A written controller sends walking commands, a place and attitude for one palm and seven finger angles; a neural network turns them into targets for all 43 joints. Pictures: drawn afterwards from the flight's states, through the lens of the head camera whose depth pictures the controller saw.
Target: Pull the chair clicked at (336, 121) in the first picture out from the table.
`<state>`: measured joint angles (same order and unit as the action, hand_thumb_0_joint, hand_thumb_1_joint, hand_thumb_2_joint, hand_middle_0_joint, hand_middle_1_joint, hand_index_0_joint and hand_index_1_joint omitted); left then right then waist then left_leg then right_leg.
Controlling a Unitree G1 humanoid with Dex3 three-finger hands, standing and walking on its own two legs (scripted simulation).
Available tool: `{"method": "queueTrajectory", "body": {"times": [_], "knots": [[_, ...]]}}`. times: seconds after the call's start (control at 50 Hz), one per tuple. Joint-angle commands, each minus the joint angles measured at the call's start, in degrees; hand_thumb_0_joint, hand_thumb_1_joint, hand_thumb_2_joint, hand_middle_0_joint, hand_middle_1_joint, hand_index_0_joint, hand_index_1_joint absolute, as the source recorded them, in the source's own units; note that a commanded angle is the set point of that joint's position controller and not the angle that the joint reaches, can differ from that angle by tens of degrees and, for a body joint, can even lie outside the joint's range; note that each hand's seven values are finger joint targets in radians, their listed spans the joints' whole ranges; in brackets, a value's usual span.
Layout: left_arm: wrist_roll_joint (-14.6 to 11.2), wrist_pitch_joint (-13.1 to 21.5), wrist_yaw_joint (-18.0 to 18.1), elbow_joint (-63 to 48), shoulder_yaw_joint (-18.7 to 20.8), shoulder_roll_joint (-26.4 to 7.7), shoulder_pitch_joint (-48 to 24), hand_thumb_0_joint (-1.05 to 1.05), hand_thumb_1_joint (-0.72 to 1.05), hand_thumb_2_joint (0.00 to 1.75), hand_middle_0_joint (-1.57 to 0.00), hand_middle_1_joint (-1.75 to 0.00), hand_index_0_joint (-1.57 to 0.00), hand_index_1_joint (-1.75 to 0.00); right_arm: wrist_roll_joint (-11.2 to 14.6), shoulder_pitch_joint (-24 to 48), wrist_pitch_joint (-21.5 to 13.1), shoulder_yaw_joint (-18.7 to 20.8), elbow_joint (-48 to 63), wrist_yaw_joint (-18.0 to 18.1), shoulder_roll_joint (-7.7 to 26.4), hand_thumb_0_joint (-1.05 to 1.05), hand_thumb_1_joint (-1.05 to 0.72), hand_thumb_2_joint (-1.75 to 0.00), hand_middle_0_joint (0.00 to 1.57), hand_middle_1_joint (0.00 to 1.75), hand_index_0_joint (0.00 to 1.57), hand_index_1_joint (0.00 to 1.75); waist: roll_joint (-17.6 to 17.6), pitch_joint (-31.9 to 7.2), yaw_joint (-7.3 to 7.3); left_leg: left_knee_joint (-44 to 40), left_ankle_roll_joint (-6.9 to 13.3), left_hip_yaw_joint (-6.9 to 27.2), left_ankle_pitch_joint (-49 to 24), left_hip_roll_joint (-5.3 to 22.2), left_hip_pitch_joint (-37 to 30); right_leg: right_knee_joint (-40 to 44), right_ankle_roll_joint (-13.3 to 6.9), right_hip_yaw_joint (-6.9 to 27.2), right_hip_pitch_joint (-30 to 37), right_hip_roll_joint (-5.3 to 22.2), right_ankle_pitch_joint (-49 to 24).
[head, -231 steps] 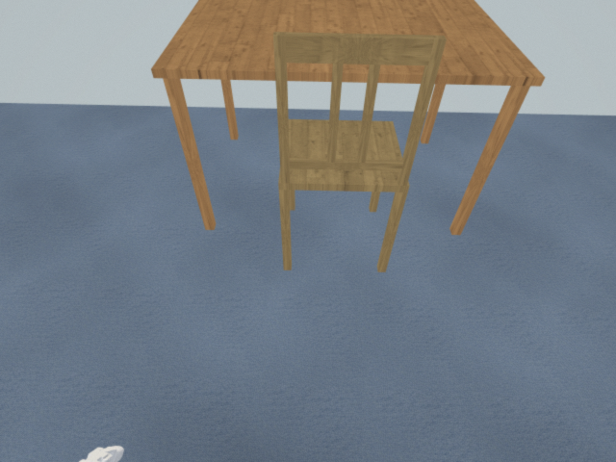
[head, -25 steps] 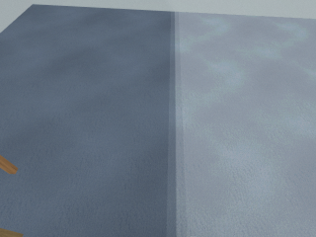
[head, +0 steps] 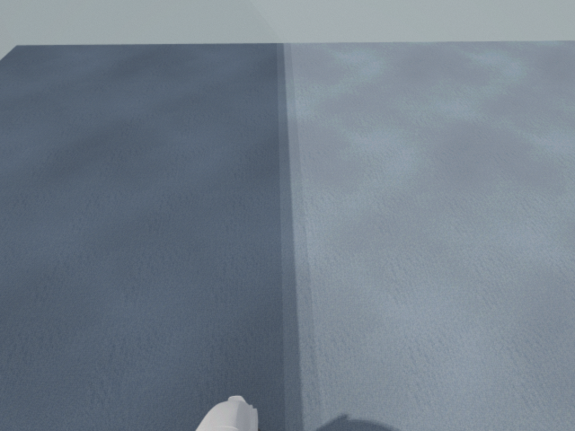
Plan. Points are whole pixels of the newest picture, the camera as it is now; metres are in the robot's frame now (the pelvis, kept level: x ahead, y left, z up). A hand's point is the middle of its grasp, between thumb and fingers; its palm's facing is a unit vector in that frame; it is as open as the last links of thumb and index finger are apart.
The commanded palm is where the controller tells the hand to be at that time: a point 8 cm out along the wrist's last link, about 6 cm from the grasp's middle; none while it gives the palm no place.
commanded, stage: turn to face it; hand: left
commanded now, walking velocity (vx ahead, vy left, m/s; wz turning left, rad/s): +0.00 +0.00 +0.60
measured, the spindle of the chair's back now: out of the picture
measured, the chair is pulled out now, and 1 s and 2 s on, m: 0.00 0.00 0.00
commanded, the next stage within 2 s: none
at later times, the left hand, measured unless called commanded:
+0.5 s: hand out of the picture +0.13 +0.25 -0.16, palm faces +0.30 -0.93 -0.20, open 7.4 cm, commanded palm none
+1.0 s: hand out of the picture +0.08 +0.18 -0.13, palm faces +0.53 -0.78 -0.32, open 7.4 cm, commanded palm none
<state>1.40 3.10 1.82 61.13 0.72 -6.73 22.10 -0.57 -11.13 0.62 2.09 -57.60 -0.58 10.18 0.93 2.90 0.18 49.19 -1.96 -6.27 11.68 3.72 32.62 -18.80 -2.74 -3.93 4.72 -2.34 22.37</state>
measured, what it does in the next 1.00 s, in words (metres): walks ahead, turning left: left foot, then right foot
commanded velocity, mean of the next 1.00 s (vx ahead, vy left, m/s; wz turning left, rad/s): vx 0.00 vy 0.00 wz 0.60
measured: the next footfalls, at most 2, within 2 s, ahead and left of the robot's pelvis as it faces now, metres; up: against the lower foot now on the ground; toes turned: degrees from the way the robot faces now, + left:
left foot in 0.08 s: +0.16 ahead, +0.08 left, +0.00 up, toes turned +9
right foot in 0.86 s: +0.18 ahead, -0.13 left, +0.00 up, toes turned +31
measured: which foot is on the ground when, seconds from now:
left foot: up 0.00-0.06, down 0.08-0.84, up 0.86-1.00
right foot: down 0.00-0.10, up 0.12-0.84, down 0.86-1.00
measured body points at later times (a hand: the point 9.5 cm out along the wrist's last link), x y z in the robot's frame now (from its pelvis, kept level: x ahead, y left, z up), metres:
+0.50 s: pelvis +0.08 +0.03 +0.01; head +0.10 +0.07 +0.46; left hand +0.11 +0.30 -0.15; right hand +0.19 -0.20 -0.12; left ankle +0.12 +0.07 -0.73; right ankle +0.12 -0.17 -0.65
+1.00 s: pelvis +0.11 -0.05 +0.01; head +0.15 -0.06 +0.46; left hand +0.05 +0.22 -0.11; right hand +0.29 -0.25 -0.14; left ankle +0.05 +0.07 -0.65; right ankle +0.14 -0.15 -0.73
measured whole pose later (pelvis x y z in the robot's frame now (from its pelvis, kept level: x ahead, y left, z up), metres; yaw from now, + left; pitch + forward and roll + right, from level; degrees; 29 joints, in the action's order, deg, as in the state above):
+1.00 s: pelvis +0.11 -0.05 +0.01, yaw +34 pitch +0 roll +2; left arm 0.7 -1.2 1.9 50.7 2.6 -11.7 11.5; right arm -1.0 -14.0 3.5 6.2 -53.5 -0.9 15.3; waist 1.9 2.7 2.3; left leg 62.7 -3.6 3.3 21.7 -4.1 31.5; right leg -26.0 -1.4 -2.5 -9.7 1.8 16.6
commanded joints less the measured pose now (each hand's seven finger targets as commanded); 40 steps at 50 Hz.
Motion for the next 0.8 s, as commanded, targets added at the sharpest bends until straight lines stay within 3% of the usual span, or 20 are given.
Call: {"method": "queueTrajectory", "body": {"times": [0.0,0.02,0.04,0.06,0.08,0.1,0.12,0.14,0.16,0.18,0.2,0.24,0.3,0.36,0.46,0.58,0.7,0.76,0.78], "knots": [[-0.2,0.1,1.2,-2.4,2.8,-11.8,1.4,0.0,0.9,0.9,-0.2,-0.3,-0.2,-0.3,-0.2,-3.5,-1.4,1.1,2.8,0.6,4.3,0.0,-0.9,-0.9,0.2,0.3,0.2,0.3,-8.5,0.8,2.43,-9.4,3.1,-1.8,-0.2,-3.9,-9.3,-11.8,-1.8,0.2,-2.6,16.2,-69.0],[-0.4,-0.2,1.1,-2.7,3.0,-12.0,1.0,0.0,0.9,0.9,-0.2,-0.3,-0.2,-0.3,-0.5,-7.8,-1.3,1.6,1.8,0.8,5.4,0.0,-0.9,-0.9,0.2,0.3,0.2,0.3,-8.2,-1.7,4.47,-13.2,3.7,-1.6,-3.8,-5.1,-14.4,-19.6,-0.5,-1.3,-3.6,15.2,-67.0],[-0.9,-0.5,1.1,-3.3,3.3,-12.2,0.4,0.0,0.9,0.9,-0.2,-0.3,-0.2,-0.3,-0.9,-13.8,-1.4,2.1,1.0,1.1,7.5,0.0,-0.9,-0.9,0.2,0.3,0.2,0.3,-5.2,-5.6,7.02,-16.5,5.6,1.5,-18.4,-2.7,-23.4,-30.9,1.3,-3.2,-8.5,13.2,-57.1],[-2.2,-0.6,0.9,-4.5,3.4,-9.8,2.3,0.0,0.9,0.9,-0.2,-0.3,-0.2,-0.3,-1.5,-17.2,-1.5,3.1,1.3,1.3,12.4,0.0,-0.9,-0.9,0.2,0.3,0.2,0.3,9.0,-10.8,6.78,-17.4,12.8,20.3,-44.4,12.0,-35.4,-48.2,4.4,-3.9,-23.0,5.2,-16.0],[-2.4,-1.0,0.9,-6.0,2.9,-7.7,3.6,0.0,0.9,0.9,-0.2,-0.3,-0.2,-0.3,-0.2,-16.9,-1.2,3.0,1.1,1.6,14.3,0.0,-0.9,-0.9,0.2,0.3,0.2,0.3,12.5,-14.1,4.24,-23.7,20.3,34.4,-56.5,21.6,-34.6,-61.4,4.7,2.3,-28.5,1.5,14.4],[-1.6,-1.8,1.3,-6.6,3.2,-8.8,2.0,0.0,0.9,0.9,-0.2,-0.3,-0.2,-0.3,0.3,-12.9,-1.0,2.7,1.8,1.6,13.3,0.0,-0.9,-0.9,0.2,0.3,0.2,0.3,5.3,-10.6,2.71,-27.0,21.1,31.3,-37.5,20.8,-29.6,-63.2,4.2,6.3,-30.3,4.0,12.0],[-1.1,-2.1,0.8,-7.0,3.4,-8.0,-2.1,0.0,0.9,0.9,-0.2,-0.3,-0.2,-0.3,0.3,-9.1,-1.4,2.7,3.2,1.9,11.1,0.0,-0.9,-0.9,0.2,0.3,0.2,0.3,3.3,-5.2,2.6,-30.4,18.6,30.2,-24.7,17.8,-23.3,-62.0,4.7,6.2,-34.1,5.5,6.7],[-0.5,-2.5,0.2,-7.0,3.8,-7.9,-3.3,0.0,0.9,0.9,-0.2,-0.3,-0.2,-0.3,0.0,-6.5,-1.5,1.9,4.1,2.2,8.9,0.0,-0.9,-0.9,0.2,0.3,0.2,0.3,2.0,-2.8,1.28,-32.4,16.0,29.1,-15.4,14.5,-18.3,-60.0,5.0,6.8,-33.9,6.9,3.2],[-0.2,-3.2,-0.3,-6.7,4.0,-7.8,-3.7,0.0,0.9,0.9,-0.2,-0.3,-0.2,-0.3,-0.1,-3.9,-1.7,1.6,4.5,2.2,7.7,0.0,-0.9,-0.9,0.2,0.3,0.2,0.3,1.6,-0.6,-0.14,-33.7,13.4,25.1,-11.5,11.8,-13.7,-57.2,5.5,6.5,-32.7,7.9,-0.1],[-0.1,-3.9,-0.4,-6.3,4.2,-7.2,-2.3,0.0,0.9,0.9,-0.2,-0.3,-0.2,-0.3,-0.2,-2.6,-1.8,1.6,4.9,2.2,7.6,0.0,-0.9,-0.9,0.2,0.3,0.2,0.3,2.1,-0.8,-1.28,-34.5,10.5,22.3,-9.7,9.7,-11.7,-55.1,5.8,6.1,-31.2,7.8,-2.2],[-0.2,-4.6,-0.4,-6.1,4.3,-7.1,-0.6,0.0,0.9,0.9,-0.2,-0.3,-0.2,-0.3,-0.1,-1.1,-1.8,1.8,5.3,2.0,8.2,0.0,-0.9,-0.9,0.2,0.3,0.2,0.3,3.7,-2.2,-2.22,-35.1,10.2,19.9,-5.2,8.3,-10.3,-53.0,6.0,5.8,-29.7,7.5,-3.3],[0.0,-5.1,-0.3,-6.2,4.9,-7.9,-0.8,0.0,0.9,0.9,-0.2,-0.3,-0.2,-0.3,0.0,-1.1,-1.7,2.4,5.8,1.7,8.6,0.0,-0.9,-0.9,0.2,0.3,0.2,0.3,4.2,-3.8,-1.99,-36.0,9.4,20.5,-0.7,6.4,-10.8,-50.8,6.5,5.6,-30.8,7.2,-5.5],[0.2,-5.2,-0.2,-7.7,5.5,-8.7,-4.0,0.0,0.9,0.9,-0.2,-0.3,-0.2,-0.3,0.0,-3.1,-1.4,3.3,5.8,1.6,9.5,0.0,-0.9,-0.9,0.2,0.3,0.2,0.3,3.4,-4.5,-1.0,-36.5,7.3,23.0,1.5,5.7,-14.7,-48.8,7.6,6.1,-35.0,7.0,-8.3],[0.3,-5.1,-0.1,-9.4,5.8,-9.8,-7.4,0.0,0.9,0.9,-0.2,-0.3,-0.2,-0.3,0.0,-4.9,-1.2,4.0,5.6,1.6,9.9,0.0,-0.9,-0.9,0.2,0.3,0.2,0.3,4.1,-4.9,0.08,-35.7,7.1,25.6,0.8,5.7,-19.4,-46.2,8.5,6.7,-38.6,6.8,-8.7],[0.1,-4.8,-0.1,-12.0,5.7,-11.0,-12.9,0.0,0.9,0.9,-0.2,-0.3,-0.2,-0.3,-0.2,-7.4,-0.8,4.7,5.9,1.7,10.6,0.0,-0.9,-0.9,0.2,0.3,0.2,0.3,5.4,-5.0,1.88,-33.7,9.7,31.1,-3.3,5.9,-24.5,-39.6,9.0,7.4,-39.9,5.5,-4.3],[-0.4,-4.6,0.0,-13.9,5.3,-11.8,-15.1,0.0,0.9,0.9,-0.2,-0.3,-0.2,-0.3,-0.5,-8.0,-0.2,5.2,6.5,1.9,11.9,0.0,-0.9,-0.9,0.2,0.3,0.2,0.3,6.7,-7.0,2.52,-31.5,11.7,35.8,-10.1,5.8,-27.6,-33.9,8.3,8.2,-37.5,3.6,0.6],[-1.1,-4.5,0.3,-14.7,4.8,-11.8,-13.7,0.0,0.9,0.9,-0.2,-0.3,-0.2,-0.3,-0.7,-6.0,0.7,5.8,7.5,1.7,13.7,0.0,-0.9,-0.9,0.2,0.3,0.2,0.3,6.7,-8.4,1.79,-29.9,12.3,39.5,-12.6,4.8,-24.3,-24.4,6.5,8.5,-28.5,1.1,2.2],[-1.4,-4.2,0.5,-14.6,4.7,-12.6,-11.0,0.0,0.9,0.9,-0.2,-0.3,-0.2,-0.3,-0.4,-3.7,1.0,5.9,8.0,1.3,13.7,0.0,-0.9,-0.9,0.2,0.3,0.2,0.3,7.2,-8.4,0.51,-28.8,9.9,38.0,-10.9,2.2,-18.9,-13.9,5.6,7.6,-19.1,-0.1,-1.9],[-1.5,-4.0,0.6,-14.2,4.9,-13.1,-9.3,0.0,0.9,0.9,-0.2,-0.3,-0.2,-0.3,-0.1,-2.9,1.1,5.8,8.3,1.1,13.3,0.0,-0.9,-0.9,0.2,0.3,0.2,0.3,6.6,-9.1,-0.32,-27.8,8.2,36.6,-7.8,1.0,-15.7,-7.6,5.2,7.2,-13.2,0.5,-6.1]]}}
